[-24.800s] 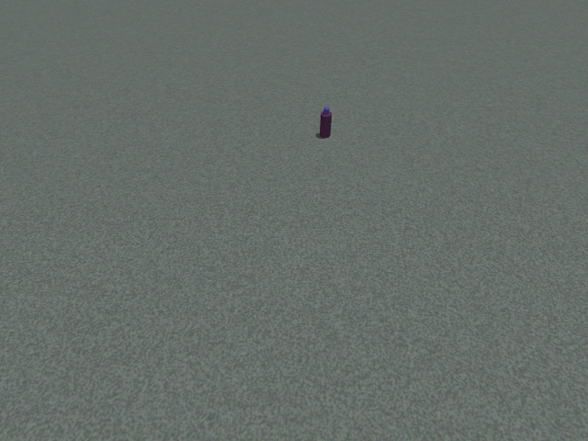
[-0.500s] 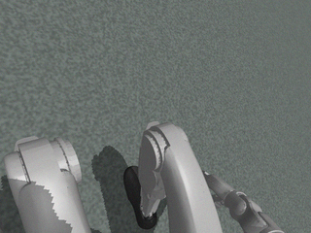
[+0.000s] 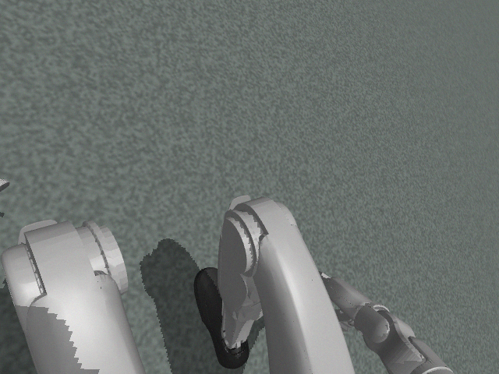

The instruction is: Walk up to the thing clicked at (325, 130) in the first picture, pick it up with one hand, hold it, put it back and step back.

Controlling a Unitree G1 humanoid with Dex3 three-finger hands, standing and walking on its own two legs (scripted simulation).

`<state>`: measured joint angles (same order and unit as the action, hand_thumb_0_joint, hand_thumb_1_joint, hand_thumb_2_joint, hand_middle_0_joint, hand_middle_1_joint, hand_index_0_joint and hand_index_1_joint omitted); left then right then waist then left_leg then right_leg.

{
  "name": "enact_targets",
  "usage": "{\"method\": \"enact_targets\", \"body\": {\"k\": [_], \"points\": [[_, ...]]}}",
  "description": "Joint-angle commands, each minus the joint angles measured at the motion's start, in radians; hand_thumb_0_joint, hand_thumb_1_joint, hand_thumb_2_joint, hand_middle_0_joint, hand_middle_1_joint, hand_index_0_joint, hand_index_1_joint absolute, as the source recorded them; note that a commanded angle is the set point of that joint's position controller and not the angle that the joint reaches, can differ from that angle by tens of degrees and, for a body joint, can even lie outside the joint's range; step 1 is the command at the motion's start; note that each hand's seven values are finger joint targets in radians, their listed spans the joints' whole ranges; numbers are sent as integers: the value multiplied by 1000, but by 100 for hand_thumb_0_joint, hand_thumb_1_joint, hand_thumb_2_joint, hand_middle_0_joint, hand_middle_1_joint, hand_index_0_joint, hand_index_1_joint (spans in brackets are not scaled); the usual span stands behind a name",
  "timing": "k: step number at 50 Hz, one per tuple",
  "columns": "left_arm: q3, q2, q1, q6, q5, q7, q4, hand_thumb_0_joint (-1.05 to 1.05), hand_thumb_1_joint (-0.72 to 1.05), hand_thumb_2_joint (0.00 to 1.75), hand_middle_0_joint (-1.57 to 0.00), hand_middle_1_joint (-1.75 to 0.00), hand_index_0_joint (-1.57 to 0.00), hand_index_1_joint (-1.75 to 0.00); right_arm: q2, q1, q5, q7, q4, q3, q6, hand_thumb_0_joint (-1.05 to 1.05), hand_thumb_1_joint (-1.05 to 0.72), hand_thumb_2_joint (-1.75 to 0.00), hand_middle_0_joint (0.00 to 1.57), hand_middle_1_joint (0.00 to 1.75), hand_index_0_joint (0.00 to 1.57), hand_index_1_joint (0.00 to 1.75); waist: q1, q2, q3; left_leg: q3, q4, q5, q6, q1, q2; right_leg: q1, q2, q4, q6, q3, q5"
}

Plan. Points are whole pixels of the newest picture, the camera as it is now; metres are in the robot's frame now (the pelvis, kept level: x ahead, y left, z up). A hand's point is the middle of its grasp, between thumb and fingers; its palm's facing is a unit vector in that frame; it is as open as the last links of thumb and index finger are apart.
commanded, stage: open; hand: left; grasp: from the side
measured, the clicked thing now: out of the picture +0.41 +0.31 -0.19
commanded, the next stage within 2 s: withdraw in 0.06 s
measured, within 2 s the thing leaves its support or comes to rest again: rests again in 0.44 s
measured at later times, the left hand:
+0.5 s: hand out of the picture +0.40 +0.36 -0.09, palm faces +0.43 -0.90 -0.02, open 17.3 cm
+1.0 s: hand out of the picture +0.32 +0.44 +0.04, palm faces +0.45 -0.76 -0.47, open 17.3 cm
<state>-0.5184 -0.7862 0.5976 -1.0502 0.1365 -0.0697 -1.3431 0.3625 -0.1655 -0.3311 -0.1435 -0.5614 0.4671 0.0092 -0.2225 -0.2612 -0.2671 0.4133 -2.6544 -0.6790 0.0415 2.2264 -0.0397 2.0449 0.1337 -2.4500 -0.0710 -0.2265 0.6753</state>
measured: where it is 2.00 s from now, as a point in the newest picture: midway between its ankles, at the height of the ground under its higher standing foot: (162, 363)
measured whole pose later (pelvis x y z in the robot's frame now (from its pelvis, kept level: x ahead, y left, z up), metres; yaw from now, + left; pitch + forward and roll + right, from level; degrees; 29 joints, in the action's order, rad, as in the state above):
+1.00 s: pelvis +0.01 -0.02 +0.09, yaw +8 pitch +30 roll -8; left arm -0.53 -0.75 0.44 -0.26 -0.04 -0.08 -0.84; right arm 0.29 0.06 -0.03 -0.05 -0.61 0.07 0.15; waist -0.06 -0.02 0.08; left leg 0.17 -2.28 -0.64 0.03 2.18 -0.07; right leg 2.06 0.05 -2.22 -0.04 -0.08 0.70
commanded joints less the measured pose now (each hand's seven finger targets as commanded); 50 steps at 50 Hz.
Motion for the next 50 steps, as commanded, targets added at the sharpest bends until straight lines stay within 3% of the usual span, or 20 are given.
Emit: {"method": "enact_targets", "body": {"k": [1, 8, 10, 17, 21, 25, 28, 31, 32, 33, 34, 35, 36, 38, 39, 40, 42, 45, 46, 50], "points": [[-17, -171, 180, -74, 16, 3, 144, 0, -42, 19, -41, -28, -41, -28, 343, 19, -2, 19, 28, -121, 3, 0, -91, -90, 20, 30, 20, 30, -76, 505, 546, -139, 309, 35, -18, -360, -48, -216, 22, 199, 82, -134, -165], [11, -143, 207, -80, 11, 5, 159, 0, -52, 6, -22, -9, -22, -9, 340, 12, -4, 21, 27, -118, -1, 0, -91, -90, 20, 30, 20, 30, -86, 541, 531, -129, 323, 50, -10, -397, -57, -194, 21, 191, 84, -138, -173], [-12, -168, 203, -82, 4, 10, 147, 0, -49, 6, -10, -3, -10, -3, 338, 17, -5, 20, 29, -116, 3, 0, -89, -90, 20, 30, 20, 30, -84, 535, 526, -123, 326, 46, -11, -391, -59, -200, 20, 191, 82, -140, -168], [-107, -305, 216, -59, -1, -23, 362, 0, -54, 4, -6, 0, -6, 0, 334, 55, 3, 35, 7, -141, 25, 0, -90, -90, 20, 30, 20, 30, -20, 665, 628, -149, 356, 72, -4, -479, -66, -217, 13, 187, 90, -109, -175], [-117, -290, 160, 32, 10, -66, 474, 0, -52, 3, -6, 0, -6, 0, 330, 98, 35, 48, 8, -189, 44, 0, -91, -90, 20, 30, 20, 30, 15, 767, 725, -154, 419, 138, 11, -567, -64, -190, 0, 182, 103, -89, -210], [19, -70, 8, 183, 46, -140, 379, 0, -53, 3, -6, 0, -6, 0, 300, 123, 89, 60, 15, -231, 53, 0, -90, -90, 20, 30, 20, 30, 13, 634, 681, -172, 439, 99, -8, -458, -53, -147, -9, 225, 99, -74, -185], [-10, -106, 87, 240, 90, -170, 511, 0, -55, 2, -3, 0, -5, 0, 286, 159, 128, 71, 17, -267, 51, 0, -89, -90, 20, 30, 20, 30, 45, 566, 729, -189, 417, 100, -26, -413, -48, -162, -9, 253, 94, -47, -196], [2, -59, 149, 268, 119, -188, 529, 0, -50, 2, -2, 0, -4, 0, 258, 177, 154, 73, 12, -286, 40, 0, -87, -89, 20, 30, 20, 30, 26, 512, 716, -194, 417, 41, -41, -362, -41, -144, -13, 269, 95, -35, -153], [-3, -65, 159, 273, 111, -187, 508, 0, -43, 5, -5, 0, -4, 0, 251, 182, 159, 73, 9, -294, 35, 0, -85, -90, 20, 30, 20, 30, 23, 496, 703, -195, 418, 20, -43, -352, -42, -123, -14, 268, 97, -33, -132], [-109, -383, 70, 352, -78, -133, 492, 0, -51, 6, -7, -4, -6, -5, 252, 221, 198, 90, -18, -360, 57, 0, -93, -91, 20, 30, 20, 30, 117, 603, 809, -232, 501, 55, -41, -479, -35, -147, -27, 312, 106, -5, -112], [-100, -355, 222, 381, -65, -115, 578, 0, -54, 7, -7, -5, -6, -5, 221, 216, 206, 89, -6, -351, 70, 0, -94, -92, 20, 30, 20, 30, 108, 653, 835, -233, 525, 54, -34, -493, -45, -123, -24, 310, 112, 9, -104], [-20, -206, 202, 411, -66, -118, 502, 0, -53, 7, -7, -6, -6, -6, 216, 223, 218, 87, -1, -369, 74, 0, -94, -92, 20, 30, 20, 30, 73, 623, 815, -233, 546, 20, -35, -493, -46, -91, -26, 320, 113, 5, -84], [-1, -174, 241, 431, -72, -110, 518, 0, -53, 7, -7, -5, -6, -6, 212, 234, 225, 84, -4, -370, 79, 0, -92, -91, 20, 30, 20, 30, 60, 611, 788, -233, 561, -11, -36, -474, -44, -78, -27, 328, 114, 0, -67], [-38, -229, 125, 493, -105, -82, 528, 0, -56, 8, -8, -6, -7, -7, 209, 237, 239, 91, 16, -393, 81, 0, -95, -92, 20, 30, 20, 30, 109, 634, 828, -253, 602, -21, -36, -515, -41, -111, -33, 357, 112, 13, -48], [-133, -387, 211, 508, -121, -60, 693, 0, -54, 6, -9, -6, -8, -7, 215, 279, 246, 95, 1, -409, 91, 0, -96, -92, 20, 30, 20, 30, 159, 688, 896, -260, 619, 2, -32, -556, -41, -117, -39, 350, 116, 26, -57], [-148, -430, 214, 538, -144, -50, 722, 0, -55, 7, -9, -7, -8, -8, 205, 292, 252, 97, -6, -420, 102, 0, -97, -92, 20, 30, 20, 30, 173, 732, 938, -266, 637, 21, -30, -597, -40, -111, -44, 348, 119, 41, -63], [-86, -308, 100, 607, -157, -43, 660, 0, -48, 10, -6, -7, -6, -7, 176, 289, 264, 98, 4, -432, 113, 0, -90, -90, 20, 30, 20, 30, 156, 679, 906, -284, 647, 20, -36, -579, -33, -98, -46, 374, 123, 55, -54], [-77, -238, -7, 694, -163, -14, 567, 0, -56, 5, -5, -5, -5, -5, 150, 295, 286, 108, 0, -452, 117, 0, -90, -90, 20, 30, 20, 30, 170, 515, 886, -316, 631, 66, -55, -487, -20, -166, -51, 449, 112, 86, -75], [-93, -258, -17, 714, -167, -4, 634, 0, -54, 6, -5, -5, -5, -5, 150, 297, 292, 112, 5, -465, 120, 0, -89, -90, 20, 30, 20, 30, 194, 500, 907, -323, 650, 70, -58, -500, -19, -180, -54, 477, 111, 97, -71], [14, -84, -124, 826, -163, 19, 756, 0, -52, 7, -5, -6, -5, -6, 139, 315, 322, 119, 50, -517, 128, 0, -89, -90, 20, 30, 20, 30, 177, 417, 973, -326, 747, 67, -60, -588, -18, -243, -61, 586, 106, 114, -63]]}}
